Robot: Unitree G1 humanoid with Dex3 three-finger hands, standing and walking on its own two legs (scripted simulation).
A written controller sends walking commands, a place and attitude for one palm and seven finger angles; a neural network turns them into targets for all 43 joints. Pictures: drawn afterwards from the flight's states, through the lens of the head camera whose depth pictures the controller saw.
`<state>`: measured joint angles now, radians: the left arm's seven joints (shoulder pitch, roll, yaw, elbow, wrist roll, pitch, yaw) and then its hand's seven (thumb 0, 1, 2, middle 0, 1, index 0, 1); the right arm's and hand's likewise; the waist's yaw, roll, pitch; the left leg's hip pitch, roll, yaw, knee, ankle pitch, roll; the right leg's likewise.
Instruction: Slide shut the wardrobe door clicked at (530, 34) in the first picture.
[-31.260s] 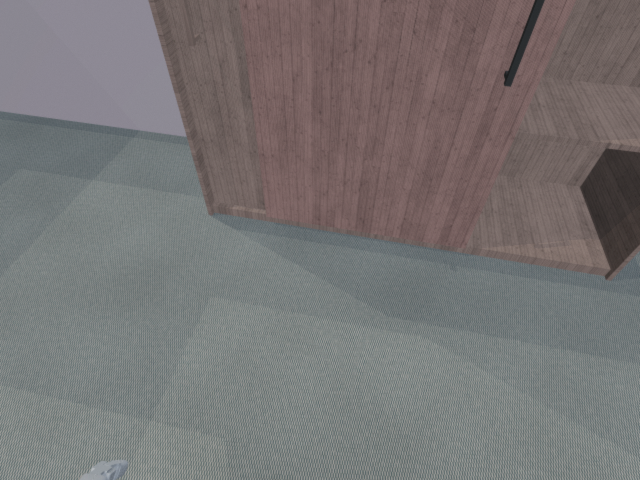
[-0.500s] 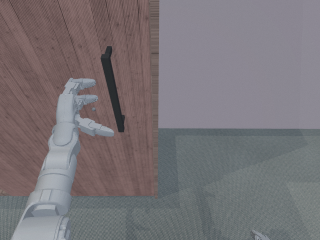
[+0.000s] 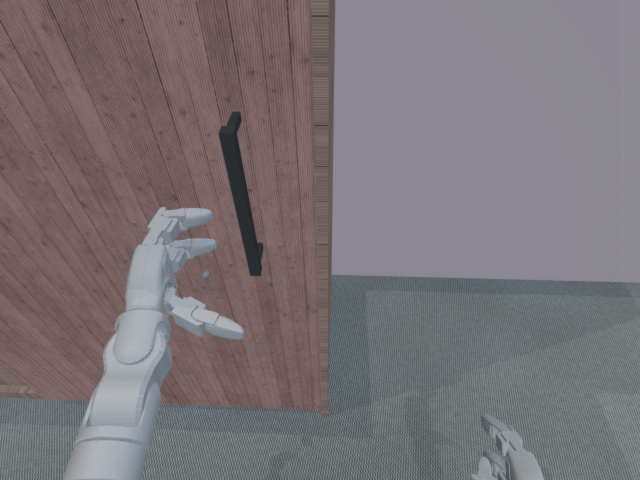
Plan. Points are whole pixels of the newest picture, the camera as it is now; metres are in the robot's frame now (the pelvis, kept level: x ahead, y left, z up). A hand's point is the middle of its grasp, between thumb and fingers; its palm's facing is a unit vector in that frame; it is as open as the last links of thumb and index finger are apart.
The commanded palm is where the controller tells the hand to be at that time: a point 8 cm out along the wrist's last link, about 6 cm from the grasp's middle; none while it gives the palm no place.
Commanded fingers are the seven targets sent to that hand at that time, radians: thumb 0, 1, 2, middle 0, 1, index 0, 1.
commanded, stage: slip the hand off the handle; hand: left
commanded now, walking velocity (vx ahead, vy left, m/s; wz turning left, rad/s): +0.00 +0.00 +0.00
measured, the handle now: (246, 203) +0.44 +0.14 +0.12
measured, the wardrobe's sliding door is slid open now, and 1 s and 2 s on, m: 0.00 0.00 0.00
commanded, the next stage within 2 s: draw the hand back to the body in 0.20 s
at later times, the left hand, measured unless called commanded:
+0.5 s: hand (188, 301) +0.27 +0.17 +0.13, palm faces +0.10 -0.99 -0.05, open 14.7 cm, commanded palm +0.23 +0.22 +0.13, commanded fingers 0.00 -0.55 0.20 -0.25 -1.15 -0.25 -1.15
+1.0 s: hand (116, 330) +0.22 +0.22 +0.15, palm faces +0.35 -0.90 -0.25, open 13.7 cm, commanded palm +0.18 +0.26 +0.16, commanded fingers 0.00 -0.01 0.46 -0.23 -0.83 -0.23 -0.83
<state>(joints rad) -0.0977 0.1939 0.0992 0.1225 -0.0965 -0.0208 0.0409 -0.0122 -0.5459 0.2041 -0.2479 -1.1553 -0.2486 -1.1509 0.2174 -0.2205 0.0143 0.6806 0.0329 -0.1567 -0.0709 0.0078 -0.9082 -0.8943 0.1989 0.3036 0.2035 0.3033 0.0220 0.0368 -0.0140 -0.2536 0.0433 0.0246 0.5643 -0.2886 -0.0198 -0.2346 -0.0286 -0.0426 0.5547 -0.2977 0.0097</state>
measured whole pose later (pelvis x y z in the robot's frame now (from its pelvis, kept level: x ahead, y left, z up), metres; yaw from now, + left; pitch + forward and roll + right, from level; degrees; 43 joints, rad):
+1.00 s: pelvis +0.00 -0.01 +0.01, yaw +0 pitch -6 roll +0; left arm 0.30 0.28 0.21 -0.28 -0.10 -0.05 0.07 -0.01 -0.32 0.31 -0.24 -1.02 -0.24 -1.02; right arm 0.19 -0.22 0.03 0.66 0.00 -0.24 -0.09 0.01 -0.91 -0.89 0.20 0.30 0.20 0.30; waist 0.06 0.05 0.05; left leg -0.13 0.05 0.01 0.47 -0.24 -0.03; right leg -0.10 -0.01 -0.06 0.45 -0.25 0.00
